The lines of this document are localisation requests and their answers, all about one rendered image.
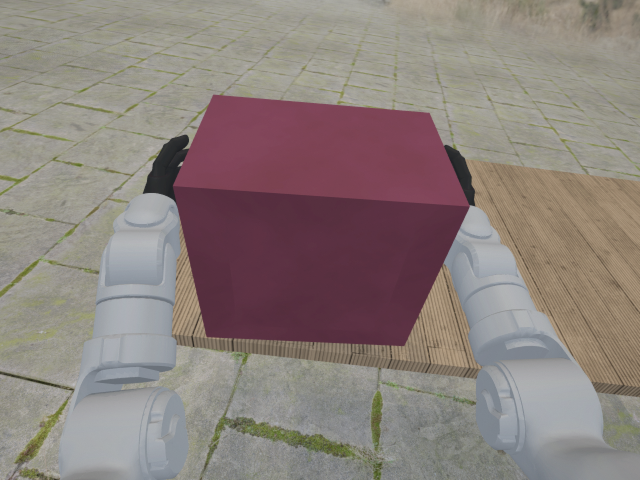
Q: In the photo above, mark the carton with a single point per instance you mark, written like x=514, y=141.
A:
x=316, y=222

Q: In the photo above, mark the right robot hand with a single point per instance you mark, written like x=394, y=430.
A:
x=460, y=167

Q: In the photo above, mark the left robot forearm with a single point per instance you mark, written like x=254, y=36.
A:
x=132, y=336

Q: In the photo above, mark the table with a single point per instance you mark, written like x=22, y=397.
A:
x=576, y=242

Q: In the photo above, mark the robot left upper arm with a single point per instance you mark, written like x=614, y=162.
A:
x=134, y=434

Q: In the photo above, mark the robot right upper arm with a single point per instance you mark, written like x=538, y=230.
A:
x=544, y=414

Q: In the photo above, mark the left robot hand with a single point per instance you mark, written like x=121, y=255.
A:
x=165, y=167

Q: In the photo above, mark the right robot forearm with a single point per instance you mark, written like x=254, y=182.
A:
x=504, y=323

